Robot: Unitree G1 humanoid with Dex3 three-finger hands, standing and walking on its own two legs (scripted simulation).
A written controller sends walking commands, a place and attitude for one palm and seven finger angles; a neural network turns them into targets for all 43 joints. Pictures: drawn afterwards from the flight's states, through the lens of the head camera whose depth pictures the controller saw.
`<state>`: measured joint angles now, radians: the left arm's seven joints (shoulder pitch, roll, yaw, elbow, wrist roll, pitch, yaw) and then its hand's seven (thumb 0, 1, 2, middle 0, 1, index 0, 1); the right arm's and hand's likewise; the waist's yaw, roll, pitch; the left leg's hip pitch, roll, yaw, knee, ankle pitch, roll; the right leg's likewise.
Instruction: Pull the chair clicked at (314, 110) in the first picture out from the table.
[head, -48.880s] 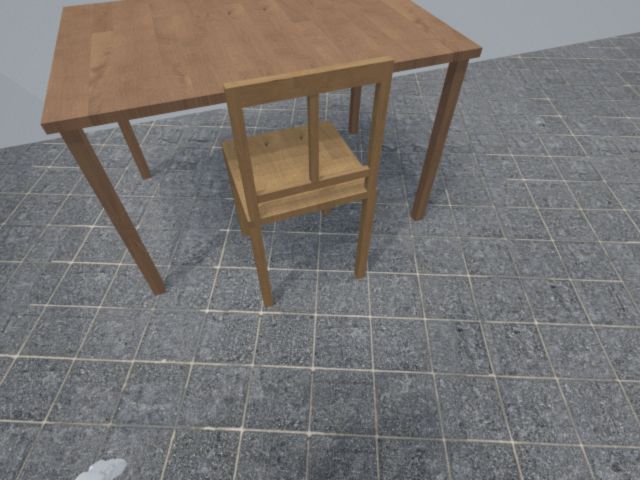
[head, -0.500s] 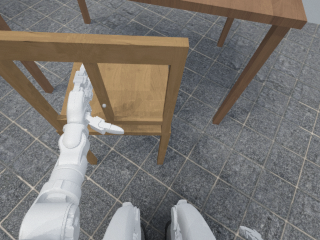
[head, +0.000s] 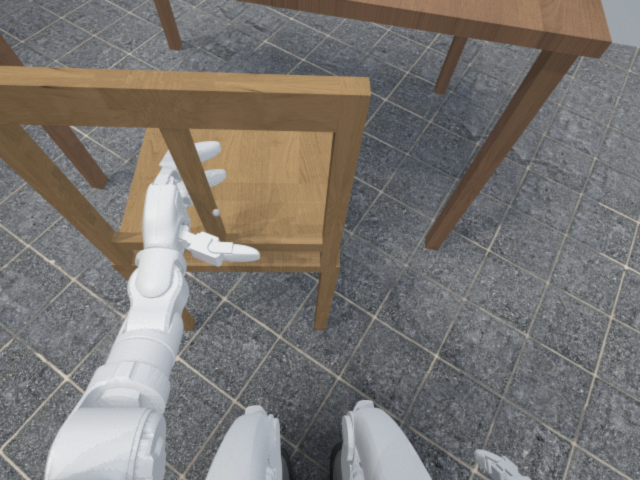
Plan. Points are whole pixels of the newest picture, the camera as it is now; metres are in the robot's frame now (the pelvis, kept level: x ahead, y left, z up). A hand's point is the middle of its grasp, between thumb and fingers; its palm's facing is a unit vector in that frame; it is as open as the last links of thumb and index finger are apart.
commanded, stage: hook a spindle and tug to test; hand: left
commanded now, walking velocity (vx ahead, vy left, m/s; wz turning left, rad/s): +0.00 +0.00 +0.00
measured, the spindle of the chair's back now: (200, 192) +0.47 +0.14 +0.02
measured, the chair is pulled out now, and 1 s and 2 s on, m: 0.17 0.20 0.30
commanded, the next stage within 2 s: step backward, pulling the chair out in 1.04 s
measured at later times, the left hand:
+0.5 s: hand (214, 211) +0.44 +0.12 +0.02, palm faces -0.01 -1.00 -0.02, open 5.4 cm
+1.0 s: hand (212, 236) +0.40 +0.12 +0.02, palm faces -0.03 -1.00 -0.02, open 5.5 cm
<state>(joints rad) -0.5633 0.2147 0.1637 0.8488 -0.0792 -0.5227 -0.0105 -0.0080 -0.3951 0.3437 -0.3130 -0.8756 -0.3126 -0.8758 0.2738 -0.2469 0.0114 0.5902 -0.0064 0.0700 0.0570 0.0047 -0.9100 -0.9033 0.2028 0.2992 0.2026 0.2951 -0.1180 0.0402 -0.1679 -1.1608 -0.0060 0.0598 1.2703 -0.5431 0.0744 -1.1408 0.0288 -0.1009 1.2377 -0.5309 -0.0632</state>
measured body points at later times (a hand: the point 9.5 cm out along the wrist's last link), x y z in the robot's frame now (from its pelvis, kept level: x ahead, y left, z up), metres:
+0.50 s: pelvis +0.00 +0.00 +0.00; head +0.13 +0.00 +0.43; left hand +0.44 +0.17 +0.03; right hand +0.09 -0.26 -0.12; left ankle +0.03 +0.08 -0.62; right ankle +0.03 -0.09 -0.62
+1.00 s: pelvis +0.02 +0.00 +0.01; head +0.14 +0.00 +0.44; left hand +0.40 +0.17 +0.03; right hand +0.13 -0.25 -0.11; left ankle +0.03 +0.08 -0.62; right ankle +0.03 -0.09 -0.62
